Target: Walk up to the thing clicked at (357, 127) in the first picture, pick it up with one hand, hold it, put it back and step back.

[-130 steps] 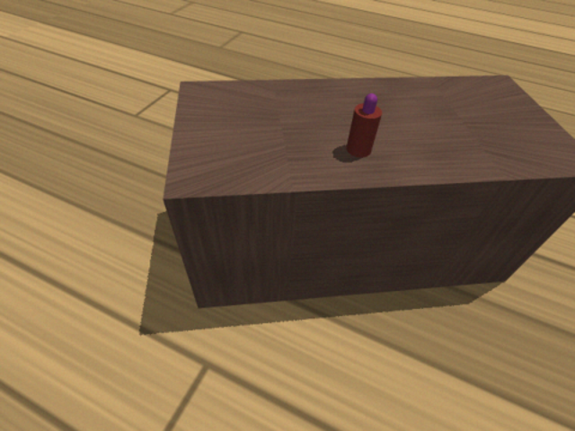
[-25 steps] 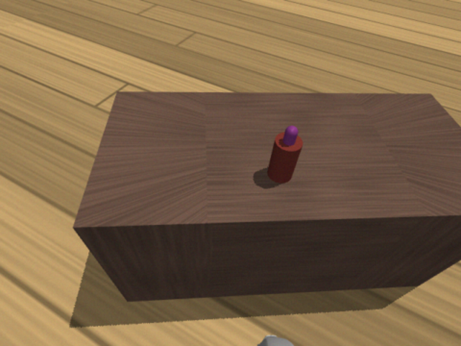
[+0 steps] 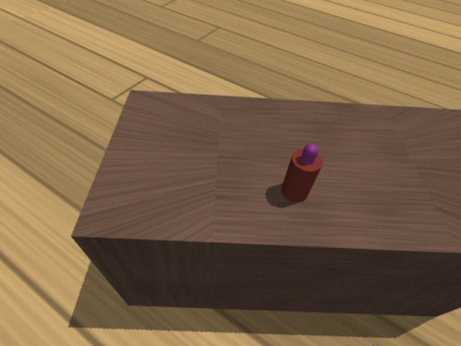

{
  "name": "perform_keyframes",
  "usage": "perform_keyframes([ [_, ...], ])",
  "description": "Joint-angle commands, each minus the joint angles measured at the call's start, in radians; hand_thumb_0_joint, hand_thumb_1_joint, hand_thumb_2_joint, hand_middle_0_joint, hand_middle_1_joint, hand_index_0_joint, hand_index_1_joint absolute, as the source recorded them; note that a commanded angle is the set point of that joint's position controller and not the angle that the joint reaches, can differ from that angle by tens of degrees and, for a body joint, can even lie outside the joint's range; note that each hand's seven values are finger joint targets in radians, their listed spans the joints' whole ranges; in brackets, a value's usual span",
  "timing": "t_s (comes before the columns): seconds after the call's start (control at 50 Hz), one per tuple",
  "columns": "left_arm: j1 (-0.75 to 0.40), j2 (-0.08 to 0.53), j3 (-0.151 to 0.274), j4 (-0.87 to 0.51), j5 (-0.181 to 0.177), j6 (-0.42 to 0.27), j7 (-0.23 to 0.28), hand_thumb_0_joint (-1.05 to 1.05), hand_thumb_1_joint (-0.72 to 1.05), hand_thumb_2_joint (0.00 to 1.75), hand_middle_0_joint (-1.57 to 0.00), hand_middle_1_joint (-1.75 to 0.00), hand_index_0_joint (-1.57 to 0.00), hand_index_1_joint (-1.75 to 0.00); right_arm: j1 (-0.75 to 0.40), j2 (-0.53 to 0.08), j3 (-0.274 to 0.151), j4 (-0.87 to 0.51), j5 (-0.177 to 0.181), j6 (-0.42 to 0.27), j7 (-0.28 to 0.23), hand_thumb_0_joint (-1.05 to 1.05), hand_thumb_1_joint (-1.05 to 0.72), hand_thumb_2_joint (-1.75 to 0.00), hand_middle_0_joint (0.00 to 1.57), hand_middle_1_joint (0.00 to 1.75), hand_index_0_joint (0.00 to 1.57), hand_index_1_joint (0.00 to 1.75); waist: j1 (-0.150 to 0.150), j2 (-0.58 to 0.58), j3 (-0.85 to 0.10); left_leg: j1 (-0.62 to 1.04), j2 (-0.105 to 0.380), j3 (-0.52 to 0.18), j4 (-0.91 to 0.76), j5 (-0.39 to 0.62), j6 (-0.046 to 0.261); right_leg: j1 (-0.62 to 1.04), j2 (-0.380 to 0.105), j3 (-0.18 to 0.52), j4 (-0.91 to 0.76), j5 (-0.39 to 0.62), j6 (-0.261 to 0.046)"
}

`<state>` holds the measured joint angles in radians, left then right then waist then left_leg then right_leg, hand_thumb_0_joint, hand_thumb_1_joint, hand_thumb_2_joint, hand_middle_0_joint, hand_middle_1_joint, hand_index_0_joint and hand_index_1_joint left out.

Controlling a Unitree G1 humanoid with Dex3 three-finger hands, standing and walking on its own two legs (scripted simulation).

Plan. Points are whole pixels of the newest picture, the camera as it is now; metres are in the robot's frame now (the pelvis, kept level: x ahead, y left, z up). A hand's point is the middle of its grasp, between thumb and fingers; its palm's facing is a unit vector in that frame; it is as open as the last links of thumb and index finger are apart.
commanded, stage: walk up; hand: right
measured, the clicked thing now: (302, 170) +0.53 -0.19 -0.07
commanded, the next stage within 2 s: stand in 1.06 s
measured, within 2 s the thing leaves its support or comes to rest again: neither
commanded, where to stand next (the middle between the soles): +0.05 +0.03 m, yaw -1 degrees
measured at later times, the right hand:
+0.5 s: hand out of the picture +0.11 -0.25 -0.13, palm faces -0.01 +0.95 -0.32, open 7.4 cm
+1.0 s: hand out of the picture +0.09 -0.25 -0.13, palm faces +0.00 +0.95 -0.32, open 7.4 cm
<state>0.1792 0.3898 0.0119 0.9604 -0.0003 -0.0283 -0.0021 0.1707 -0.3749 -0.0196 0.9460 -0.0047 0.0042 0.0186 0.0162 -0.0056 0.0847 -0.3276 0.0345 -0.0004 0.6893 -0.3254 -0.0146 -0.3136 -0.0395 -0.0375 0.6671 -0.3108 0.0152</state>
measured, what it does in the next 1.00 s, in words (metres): stands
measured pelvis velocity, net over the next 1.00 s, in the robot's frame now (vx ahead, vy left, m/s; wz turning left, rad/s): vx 0.02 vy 0.01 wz -0.01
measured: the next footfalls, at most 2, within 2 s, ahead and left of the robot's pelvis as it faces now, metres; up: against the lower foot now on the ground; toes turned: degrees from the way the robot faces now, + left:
none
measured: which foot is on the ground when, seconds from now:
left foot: down 0.00-1.00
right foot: down 0.00-1.00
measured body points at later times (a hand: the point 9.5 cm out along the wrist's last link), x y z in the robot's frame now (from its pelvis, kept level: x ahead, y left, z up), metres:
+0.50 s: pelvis +0.01 +0.00 +0.03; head +0.02 +0.00 +0.47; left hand +0.10 +0.31 -0.10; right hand +0.11 -0.30 -0.11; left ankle +0.03 +0.13 -0.72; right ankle +0.03 -0.13 -0.72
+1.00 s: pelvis +0.02 +0.01 +0.03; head +0.03 +0.01 +0.48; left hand +0.11 +0.31 -0.10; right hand +0.09 -0.30 -0.11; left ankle +0.03 +0.13 -0.72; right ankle +0.03 -0.13 -0.72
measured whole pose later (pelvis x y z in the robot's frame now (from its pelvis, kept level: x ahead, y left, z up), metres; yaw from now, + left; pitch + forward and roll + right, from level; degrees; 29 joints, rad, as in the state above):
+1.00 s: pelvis +0.02 +0.01 +0.03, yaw -1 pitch -2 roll +0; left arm 0.07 0.35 0.02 1.15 0.01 -0.02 -0.01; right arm 0.10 -0.34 -0.02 1.15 -0.01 0.01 0.02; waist 0.00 0.00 0.05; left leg -0.13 0.02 0.02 0.34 -0.17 -0.01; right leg -0.13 -0.04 -0.03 0.32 -0.16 0.03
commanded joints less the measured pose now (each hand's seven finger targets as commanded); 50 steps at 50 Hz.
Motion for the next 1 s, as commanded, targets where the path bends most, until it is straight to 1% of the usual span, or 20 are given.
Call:
perform_keyframes([
  [0.0, -0.058, 0.242, 0.044, -0.033, 0.003, -0.031, 0.019, 0.00, 0.90, 0.90, -0.20, -0.30, -0.20, -0.30, -0.027, -0.213, -0.050, -0.019, 0.006, -0.018, -0.014, 0.00, -0.90, -0.90, 0.20, 0.30, 0.20, 0.30, -0.027, 0.051, -0.113, 0.125, 0.066, -0.103, -0.159, 0.137, 0.070, -0.009, -0.123, 0.154, -0.193, 0.146, -0.095],
  [0.02, -0.064, 0.234, 0.040, -0.027, 0.003, -0.030, 0.020, 0.00, 0.90, 0.90, -0.20, -0.30, -0.20, -0.30, -0.048, -0.221, -0.049, -0.015, 0.005, -0.021, -0.013, 0.00, -0.90, -0.90, 0.20, 0.30, 0.20, 0.30, -0.020, 0.040, -0.118, 0.124, 0.083, -0.116, -0.181, 0.173, 0.081, 0.011, -0.099, 0.123, -0.189, 0.169, -0.075],
  [0.04, -0.078, 0.227, 0.037, -0.013, 0.002, -0.028, 0.019, 0.00, 0.90, 0.90, -0.20, -0.30, -0.20, -0.30, -0.053, -0.222, -0.048, -0.006, 0.005, -0.023, -0.011, 0.00, -0.90, -0.90, 0.20, 0.30, 0.20, 0.30, -0.019, 0.034, -0.120, 0.109, 0.093, -0.123, -0.202, 0.204, 0.084, 0.051, -0.080, 0.098, -0.169, 0.193, -0.065],
  [0.06, -0.071, 0.220, 0.036, 0.001, 0.001, -0.028, 0.018, 0.00, 0.90, 0.90, -0.20, -0.30, -0.20, -0.30, -0.067, -0.220, -0.045, 0.002, 0.008, -0.024, -0.011, 0.00, -0.90, -0.90, 0.20, 0.30, 0.20, 0.30, -0.010, 0.037, -0.133, 0.109, 0.103, -0.124, -0.215, 0.236, 0.086, 0.085, -0.074, 0.086, -0.165, 0.217, -0.058],
  [0.1, -0.076, 0.215, 0.033, 0.020, -0.002, -0.026, 0.018, 0.00, 0.90, 0.90, -0.20, -0.30, -0.20, -0.30, -0.093, -0.218, -0.042, 0.014, 0.008, -0.023, -0.011, 0.00, -0.90, -0.90, 0.20, 0.30, 0.20, 0.30, -0.006, 0.036, -0.123, 0.108, 0.102, -0.119, -0.248, 0.227, 0.081, 0.107, -0.076, 0.086, -0.187, 0.217, -0.052],
  [0.12, -0.081, 0.214, 0.031, 0.029, -0.002, -0.026, 0.018, 0.00, 0.90, 0.90, -0.20, -0.30, -0.20, -0.30, -0.107, -0.213, -0.040, 0.021, 0.009, -0.023, -0.012, 0.00, -0.90, -0.90, 0.20, 0.30, 0.20, 0.30, -0.005, 0.035, -0.127, 0.119, 0.100, -0.115, -0.257, 0.233, 0.077, 0.118, -0.080, 0.088, -0.199, 0.233, -0.052],
  [0.18, -0.102, 0.211, 0.028, 0.052, -0.001, -0.024, 0.017, 0.00, 0.90, 0.90, -0.20, -0.30, -0.20, -0.30, -0.135, -0.210, -0.037, 0.044, 0.007, -0.019, -0.011, 0.00, -0.90, -0.90, 0.20, 0.30, 0.20, 0.30, -0.007, 0.036, -0.122, 0.150, 0.096, -0.103, -0.295, 0.204, 0.066, 0.113, -0.091, 0.098, -0.249, 0.215, -0.050],
  [0.2, -0.105, 0.207, 0.027, 0.063, 0.000, -0.025, 0.016, 0.00, 0.90, 0.90, -0.20, -0.30, -0.20, -0.30, -0.137, -0.209, -0.038, 0.053, 0.009, -0.019, -0.010, 0.00, -0.90, -0.90, 0.20, 0.30, 0.20, 0.30, -0.008, 0.037, -0.137, 0.166, 0.098, -0.102, -0.297, 0.228, 0.065, 0.136, -0.091, 0.092, -0.256, 0.235, -0.050],
  [0.28, -0.124, 0.204, 0.025, 0.089, 0.003, -0.025, 0.015, 0.00, 0.90, 0.90, -0.20, -0.30, -0.20, -0.30, -0.159, -0.198, -0.037, 0.079, 0.009, -0.016, -0.009, 0.00, -0.90, -0.90, 0.20, 0.30, 0.20, 0.30, -0.008, 0.007, -0.139, 0.200, 0.086, -0.079, -0.317, 0.251, 0.054, 0.152, -0.103, 0.101, -0.309, 0.264, -0.043],
  [0.32, -0.149, 0.203, 0.025, 0.094, 0.003, -0.023, 0.015, 0.00, 0.90, 0.90, -0.20, -0.30, -0.20, -0.30, -0.162, -0.199, -0.037, 0.091, 0.007, -0.014, -0.008, 0.00, -0.90, -0.90, 0.20, 0.30, 0.20, 0.30, -0.013, 0.003, -0.119, 0.196, 0.084, -0.076, -0.346, 0.222, 0.049, 0.152, -0.106, 0.103, -0.334, 0.243, -0.038],
  [0.4, -0.152, 0.194, 0.027, 0.112, 0.005, -0.022, 0.014, 0.00, 0.90, 0.90, -0.20, -0.30, -0.20, -0.30, -0.168, -0.190, -0.035, 0.114, 0.007, -0.013, -0.006, 0.00, -0.90, -0.90, 0.20, 0.30, 0.20, 0.30, -0.008, -0.002, -0.130, 0.223, 0.087, -0.075, -0.369, 0.234, 0.045, 0.173, -0.105, 0.100, -0.364, 0.227, -0.034],
  [0.46, -0.165, 0.196, 0.031, 0.119, 0.007, -0.020, 0.014, 0.00, 0.90, 0.90, -0.20, -0.30, -0.20, -0.30, -0.156, -0.188, -0.034, 0.130, 0.006, -0.014, -0.007, 0.00, -0.90, -0.90, 0.20, 0.30, 0.20, 0.30, -0.011, -0.003, -0.128, 0.221, 0.088, -0.071, -0.385, 0.228, 0.038, 0.186, -0.107, 0.101, -0.374, 0.224, -0.033],
  [0.52, -0.164, 0.194, 0.032, 0.122, 0.009, -0.016, 0.013, 0.00, 0.90, 0.90, -0.20, -0.30, -0.20, -0.30, -0.166, -0.191, -0.032, 0.134, 0.003, -0.014, -0.008, 0.00, -0.90, -0.90, 0.20, 0.30, 0.20, 0.30, -0.005, 0.009, -0.110, 0.198, 0.086, -0.075, -0.403, 0.196, 0.038, 0.187, -0.102, 0.095, -0.387, 0.207, -0.027],
  [0.56, -0.157, 0.192, 0.033, 0.130, 0.010, -0.015, 0.013, 0.00, 0.90, 0.90, -0.20, -0.30, -0.20, -0.30, -0.164, -0.189, -0.034, 0.138, 0.002, -0.015, -0.008, 0.00, -0.90, -0.90, 0.20, 0.30, 0.20, 0.30, -0.005, 0.011, -0.122, 0.216, 0.091, -0.075, -0.404, 0.217, 0.038, 0.189, -0.102, 0.094, -0.384, 0.215, -0.028],
  [0.62, -0.157, 0.191, 0.035, 0.128, 0.012, -0.015, 0.013, 0.00, 0.90, 0.90, -0.20, -0.30, -0.20, -0.30, -0.160, -0.189, -0.035, 0.135, 0.001, -0.015, -0.008, 0.00, -0.90, -0.90, 0.20, 0.30, 0.20, 0.30, -0.008, 0.016, -0.117, 0.219, 0.089, -0.069, -0.402, 0.212, 0.038, 0.186, -0.101, 0.093, -0.397, 0.211, -0.026],
  [0.64, -0.173, 0.190, 0.036, 0.129, 0.013, -0.014, 0.013, 0.00, 0.90, 0.90, -0.20, -0.30, -0.20, -0.30, -0.148, -0.188, -0.037, 0.143, 0.000, -0.014, -0.009, 0.00, -0.90, -0.90, 0.20, 0.30, 0.20, 0.30, -0.015, 0.008, -0.113, 0.203, 0.087, -0.072, -0.407, 0.201, 0.035, 0.194, -0.100, 0.094, -0.396, 0.209, -0.028],
  [0.66, -0.164, 0.189, 0.036, 0.127, 0.013, -0.013, 0.013, 0.00, 0.90, 0.90, -0.20, -0.30, -0.20, -0.30, -0.154, -0.192, -0.035, 0.139, -0.001, -0.014, -0.009, 0.00, -0.90, -0.90, 0.20, 0.30, 0.20, 0.30, -0.011, 0.022, -0.106, 0.201, 0.087, -0.072, -0.412, 0.186, 0.034, 0.185, -0.100, 0.094, -0.396, 0.205, -0.026],
  [0.72, -0.167, 0.187, 0.038, 0.128, 0.016, -0.011, 0.013, 0.00, 0.90, 0.90, -0.20, -0.30, -0.20, -0.30, -0.141, -0.192, -0.038, 0.140, -0.001, -0.015, -0.010, 0.00, -0.90, -0.90, 0.20, 0.30, 0.20, 0.30, -0.014, 0.019, -0.119, 0.192, 0.094, -0.077, -0.419, 0.186, 0.039, 0.208, -0.094, 0.085, -0.388, 0.206, -0.026],
  [0.92, -0.162, 0.182, 0.040, 0.129, 0.014, -0.010, 0.012, 0.00, 0.90, 0.90, -0.20, -0.30, -0.20, -0.30, -0.129, -0.184, -0.037, 0.133, 0.000, -0.015, -0.011, 0.00, -0.90, -0.90, 0.20, 0.30, 0.20, 0.30, -0.015, 0.024, -0.105, 0.197, 0.088, -0.078, -0.413, 0.212, 0.034, 0.196, -0.095, 0.090, -0.393, 0.216, -0.023],
  [0.98, -0.157, 0.182, 0.040, 0.125, 0.014, -0.010, 0.012, 0.00, 0.90, 0.90, -0.20, -0.30, -0.20, -0.30, -0.121, -0.186, -0.040, 0.132, -0.002, -0.014, -0.012, 0.00, -0.90, -0.90, 0.20, 0.30, 0.20, 0.30, -0.017, 0.021, -0.123, 0.212, 0.091, -0.076, -0.406, 0.235, 0.034, 0.199, -0.096, 0.088, -0.388, 0.228, -0.025],
])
